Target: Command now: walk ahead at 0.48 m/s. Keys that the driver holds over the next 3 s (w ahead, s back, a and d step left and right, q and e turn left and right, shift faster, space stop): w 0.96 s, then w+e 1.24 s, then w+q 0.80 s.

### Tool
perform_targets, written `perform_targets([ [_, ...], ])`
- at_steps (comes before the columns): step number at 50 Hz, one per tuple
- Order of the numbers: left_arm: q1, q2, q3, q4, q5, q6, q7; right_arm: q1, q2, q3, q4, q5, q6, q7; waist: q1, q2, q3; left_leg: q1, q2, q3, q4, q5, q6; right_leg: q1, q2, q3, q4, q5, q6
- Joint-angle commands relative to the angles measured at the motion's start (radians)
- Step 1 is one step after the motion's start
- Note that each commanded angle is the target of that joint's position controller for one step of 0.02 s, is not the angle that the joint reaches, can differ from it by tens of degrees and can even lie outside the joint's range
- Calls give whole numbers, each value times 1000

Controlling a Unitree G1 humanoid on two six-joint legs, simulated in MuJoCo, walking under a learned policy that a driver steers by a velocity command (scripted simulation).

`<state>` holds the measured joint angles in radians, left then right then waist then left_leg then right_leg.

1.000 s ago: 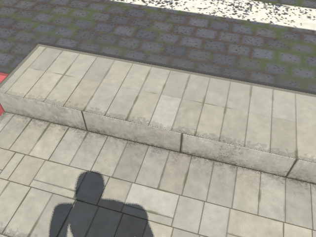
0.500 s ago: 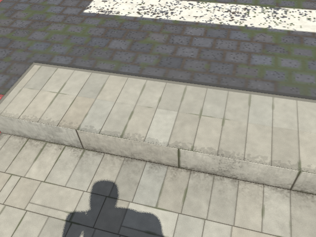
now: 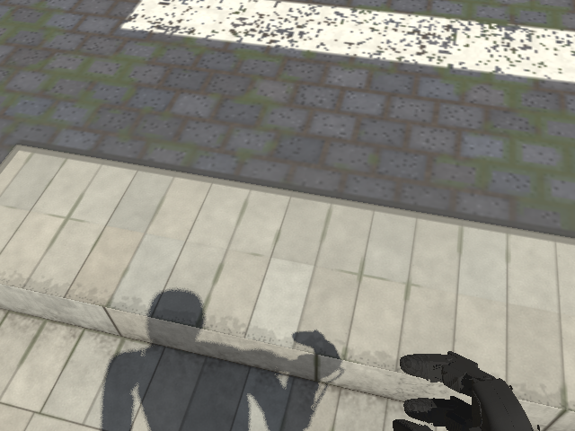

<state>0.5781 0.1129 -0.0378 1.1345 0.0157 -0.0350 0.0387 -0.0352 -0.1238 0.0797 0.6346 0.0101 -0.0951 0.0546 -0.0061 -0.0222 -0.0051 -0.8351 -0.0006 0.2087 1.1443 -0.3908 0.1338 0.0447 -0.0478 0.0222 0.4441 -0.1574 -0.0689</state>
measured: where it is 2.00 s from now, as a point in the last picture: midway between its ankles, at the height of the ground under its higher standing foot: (373, 142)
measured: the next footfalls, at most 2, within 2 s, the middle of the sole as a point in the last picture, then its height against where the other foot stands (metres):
right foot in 0.44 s outside the picture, level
left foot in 0.96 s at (296, 282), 0.14 m higher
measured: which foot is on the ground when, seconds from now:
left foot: down 0.00-0.54, up 0.56-0.94, down 0.96-1.00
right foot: up 0.00-0.42, down 0.44-0.98, up 1.00-1.00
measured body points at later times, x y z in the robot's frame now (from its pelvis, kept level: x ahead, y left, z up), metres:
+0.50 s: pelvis +0.28 -0.03 +0.11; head +0.29 -0.03 +0.56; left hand +0.48 +0.16 +0.01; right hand +0.19 -0.26 -0.03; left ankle +0.12 +0.08 -0.62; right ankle +0.36 -0.14 -0.59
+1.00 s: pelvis +0.56 -0.05 +0.15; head +0.59 -0.06 +0.60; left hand +0.46 +0.16 +0.01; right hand +0.80 -0.21 +0.08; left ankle +0.66 +0.02 -0.49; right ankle +0.37 -0.15 -0.56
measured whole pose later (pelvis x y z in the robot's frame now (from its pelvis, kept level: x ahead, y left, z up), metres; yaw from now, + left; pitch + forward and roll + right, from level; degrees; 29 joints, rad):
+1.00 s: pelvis +0.56 -0.05 +0.15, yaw +0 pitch +4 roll +1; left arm 0.53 0.12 -0.02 1.09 0.01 -0.04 0.03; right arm -0.01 -0.11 0.09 0.64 -0.01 -0.09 0.05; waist -0.01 0.00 -0.02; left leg -0.79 -0.01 0.17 1.14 -0.45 0.15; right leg -0.05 0.01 0.01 0.58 -0.15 -0.08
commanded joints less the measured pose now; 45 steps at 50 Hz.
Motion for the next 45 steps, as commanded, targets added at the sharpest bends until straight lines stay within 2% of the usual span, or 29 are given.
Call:
perform_targets([
  [1, 15, 109, 44, -89, 19, -100, -76, 571, -295, -122, 181, -61, 22, -34, -194, 321, -495, 996, 394, -1325, -912, -35, 293, -590, 213, 324, 1252, -47, -55],
  [2, -132, 106, 55, -174, -22, -111, -109, 479, -165, -89, 222, -24, 16, -42, -126, 230, -236, 818, 392, -1139, -878, -29, 216, -782, 180, 299, 1452, -115, -77],
  [3, -304, 74, 34, -280, -27, -103, -108, 426, -72, -62, 263, -10, 4, -24, -83, 63, -71, 637, 350, -890, -807, 15, 140, -864, 117, 210, 1512, -119, -113],
  [4, -370, 71, 32, -331, -29, -86, -96, 372, -17, -52, 307, -29, -6, -11, -21, -30, 18, 494, 291, -659, -789, 90, 88, -885, 72, 177, 1486, -106, -137],
  [5, -308, 51, 21, -332, -31, -63, -87, 310, 31, -44, 326, -48, -14, 0, 51, -60, 19, 406, 231, -492, -784, 133, 34, -846, 42, 198, 1469, -35, -158],
  [7, -221, 29, -5, -318, -54, -35, -69, 250, -23, -66, 336, -28, -18, 9, 121, -19, 55, 365, 150, -261, -829, 203, 11, -843, 23, 190, 1235, -8, -138],
  [9, -274, 86, -1, -334, -42, -22, -54, 240, -49, -59, 338, -34, -42, 11, 124, 24, 48, 303, 109, -147, -924, 346, 10, -789, 21, 113, 1032, 106, -102],
  [12, -386, 147, 14, -375, 0, -35, -55, 345, -139, -74, 376, -16, -54, -25, 78, 101, 16, 400, 98, -142, -1003, 440, 48, -765, -24, -9, 769, 251, -23],
  [16, -519, 140, 18, -374, -30, -35, -59, 459, -199, -91, 395, -12, -36, -53, -18, 86, 4, 670, 185, -227, -1021, 382, 68, -801, -54, -45, 525, 232, 32],
  [18, -593, 134, 18, -390, -24, -33, -67, 526, -201, -93, 414, -16, -14, -58, -51, 91, 44, 867, 275, -311, -1013, 318, 83, -978, -75, -32, 549, 140, 22],
  [21, -690, 119, 15, -421, -27, -46, -90, 568, -180, -93, 418, -12, 15, -69, -82, 96, 83, 1030, 313, -317, -976, 381, 76, -1065, -70, -60, 484, 2, 14],
  [22, -702, 115, 14, -427, -30, -53, -98, 559, -183, -94, 412, -12, 22, -73, -73, 96, 91, 1028, 312, -293, -956, 462, 65, -1025, -63, -74, 440, -33, 10],
  [24, -651, 142, 25, -417, -27, -79, -112, 556, -166, -82, 396, -17, 37, -68, -25, 104, 26, 1001, 218, -192, -780, 1030, 17, -746, 40, -182, 282, -119, -20],
  [25, -532, 172, 47, -383, -33, -85, -111, 564, -214, -90, 390, -15, 44, -68, 22, 166, -70, 1004, 205, -204, -627, 1262, 5, -530, 89, -176, 149, -36, -25],
  [26, -359, 190, 66, -332, -35, -82, -108, 495, -278, -107, 366, 8, 44, -68, 111, 220, -126, 959, 194, -205, -474, 1247, -15, -314, 79, -126, -102, 162, -40],
  [27, -145, 268, 100, -250, -31, -68, -92, 413, -276, -108, 321, 2, 27, -58, 189, 180, -218, 714, 150, -202, -258, 978, -44, 50, -14, -28, -126, 282, -55],
  [28, -98, 386, 113, -208, -7, -36, -62, 396, -131, -77, 277, -55, -15, -40, 111, -206, -230, 260, 11, -202, 113, -90, -80, 362, -266, 244, 63, 924, -63],
  [29, -6, 303, 92, -212, 31, -15, -49, 495, -75, -73, 326, -14, -51, -29, 124, -198, -358, 115, -63, -457, 341, -111, -72, 440, -352, 394, 89, 1102, -156],
  [30, -2, 286, 104, -194, 37, -6, -47, 493, -110, -92, 333, 32, -61, -27, 115, -148, -302, 14, -68, -437, 486, -61, -94, 372, -365, 395, -21, 802, -256],
  [31, -74, 215, 89, -193, 16, -5, -52, 395, -136, -101, 294, 49, -52, -26, 85, -54, -157, -92, -24, -350, 582, -23, -105, 257, -313, 323, -86, 515, -240],
  [33, -164, 118, 61, -189, 13, -8, -70, 302, -90, -91, 252, 48, -18, -32, 39, -10, 0, -211, 10, -290, 777, 3, -95, 23, -249, 214, -143, 296, -189],
  [35, -136, 68, 45, -144, 16, -4, -73, 288, -13, -69, 211, 42, 5, -23, -1, -27, 62, -324, 39, -286, 898, 25, -65, -113, -212, 141, -167, 222, -147],
  [37, -93, 73, 37, -109, 17, -4, -61, 220, 51, -35, 137, 34, 17, -24, -6, -82, 104, -413, 38, -241, 1009, -2, -62, -228, -198, 100, -224, 220, -137],
  [39, -91, 78, 24, -96, 14, -10, -44, 159, 46, -14, 62, 28, 22, -30, -26, -78, 142, -505, 39, -243, 1022, 11, -74, -281, -184, 72, -241, 216, -120],
  [41, -113, 103, 18, -97, -9, -9, -21, 46, 17, 9, -54, 10, 7, -21, -56, -34, 159, -475, 85, -218, 703, 74, -87, -362, -122, -8, -270, 195, -60],
  [42, -109, 120, 19, -117, -8, -11, -9, 3, -20, 15, -73, -8, -1, -11, -42, 33, 103, -238, 84, -65, 470, 160, -110, -489, -87, -49, -329, 269, -66],
  [43, -56, 156, 30, -108, -30, -14, 9, -103, 5, 31, -128, -22, -6, -20, -23, 42, 21, 81, 93, -14, 271, 159, -106, -584, -128, -20, -464, 345, -81],
  [44, 0, 163, 24, -93, -47, -32, 11, -115, -28, 8, -119, -12, -6, -31, -21, 35, -94, 282, 8, 81, 249, 177, -80, -482, -111, -41, -421, 887, -73],
  [45, 22, 271, 43, -88, -28, -43, 8, -37, -53, -5, -117, 6, -9, -37, -71, -116, -150, 354, -35, 76, 192, 91, -60, -329, -150, -45, -320, 1366, -95],
])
